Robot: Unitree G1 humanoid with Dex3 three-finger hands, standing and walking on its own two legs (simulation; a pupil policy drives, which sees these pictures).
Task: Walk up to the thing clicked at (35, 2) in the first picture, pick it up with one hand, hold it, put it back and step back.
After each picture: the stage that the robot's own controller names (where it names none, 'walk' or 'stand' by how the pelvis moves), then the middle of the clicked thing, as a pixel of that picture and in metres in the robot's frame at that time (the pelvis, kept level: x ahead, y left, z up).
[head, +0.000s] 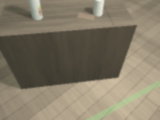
stand; (33, 0) +1.02 +0.31 -0.02
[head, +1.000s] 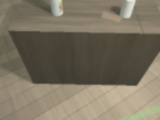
walk; out of the picture +0.93 +0.20 +0.00
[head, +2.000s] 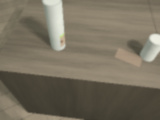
rise first; (55, 26) +0.61 +0.14 +0.01
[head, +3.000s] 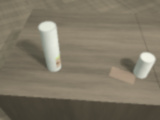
stand; (51, 49) +0.56 +0.15 -0.01
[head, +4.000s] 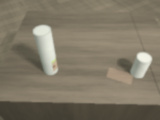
stand; (47, 52) +0.54 +0.16 -0.02
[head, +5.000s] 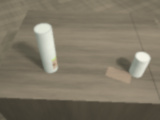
stand; (47, 50) +0.56 +0.16 -0.02
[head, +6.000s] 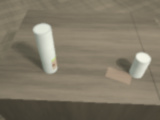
stand; (46, 51) +0.55 +0.16 -0.02
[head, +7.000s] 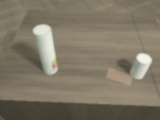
stand; (46, 52) +0.55 +0.16 -0.02
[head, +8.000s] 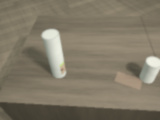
rise first; (55, 56) +0.54 +0.15 -0.02
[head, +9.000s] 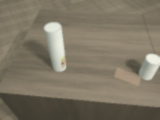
go down; (56, 49) +0.56 +0.15 -0.02
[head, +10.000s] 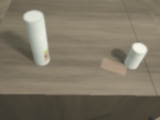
go down; (38, 41) +0.56 +0.14 +0.00
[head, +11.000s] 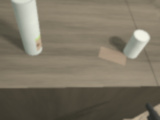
go down; (29, 27) +0.56 +0.14 +0.04
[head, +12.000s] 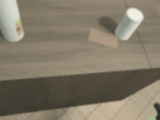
close in; (5, 8) +0.57 +0.16 +0.07
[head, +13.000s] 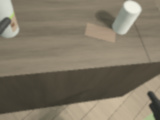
close; out of the picture +0.58 +0.16 +0.09
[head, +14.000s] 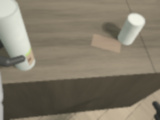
lift; (16, 41) +0.46 +0.15 +0.07
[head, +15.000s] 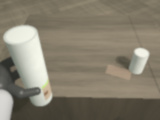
lift; (33, 72) +0.31 +0.14 +0.16
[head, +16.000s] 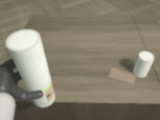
hold; (36, 75) +0.30 +0.13 +0.16
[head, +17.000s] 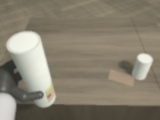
hold; (36, 75) +0.30 +0.13 +0.15
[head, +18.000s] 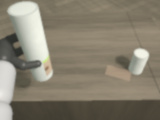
crouch; (35, 47) +0.40 +0.13 +0.17
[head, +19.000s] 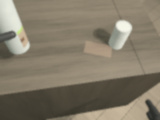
lower; (5, 18) +0.52 +0.14 +0.12
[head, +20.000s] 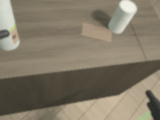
lower; out of the picture +0.53 +0.14 +0.09
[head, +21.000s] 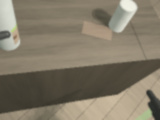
lower; (0, 15) +0.53 +0.14 +0.09
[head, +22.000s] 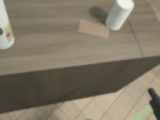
lower; out of the picture +0.54 +0.15 +0.09
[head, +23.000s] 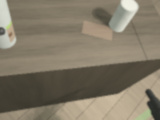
lower; out of the picture +0.53 +0.15 +0.09
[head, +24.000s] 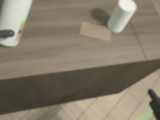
open; (17, 4) +0.56 +0.09 +0.08
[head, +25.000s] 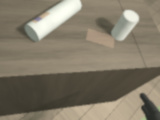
sink last; (55, 16) +0.62 -0.01 -0.02
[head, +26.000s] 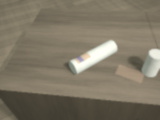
sink last; (93, 56) +0.58 -0.02 -0.06
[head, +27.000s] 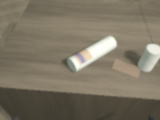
stand; (92, 53) +0.57 -0.04 -0.06
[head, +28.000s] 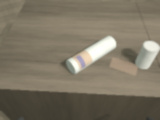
stand; (92, 54) +0.55 -0.04 -0.05
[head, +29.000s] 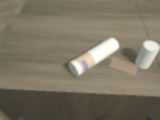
stand; (94, 55) +0.54 -0.06 -0.05
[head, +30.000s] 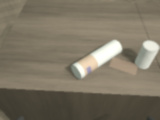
stand; (97, 58) +0.53 -0.07 -0.05
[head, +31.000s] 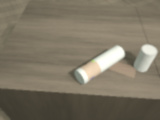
stand; (100, 63) +0.51 -0.08 -0.07
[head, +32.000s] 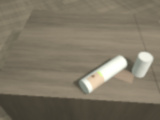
walk; (103, 73) +0.49 -0.10 -0.11
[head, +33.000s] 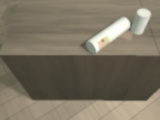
walk; (108, 34) +0.65 -0.12 -0.09
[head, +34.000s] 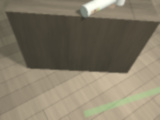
walk; (98, 4) +0.93 -0.11 -0.09
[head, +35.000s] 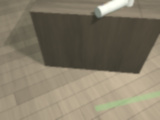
stand; (111, 6) +1.03 -0.18 -0.09
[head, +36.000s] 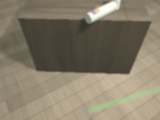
stand; (101, 12) +1.01 -0.15 -0.11
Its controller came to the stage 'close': yes
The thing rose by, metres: 0.19
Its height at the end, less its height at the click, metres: -0.09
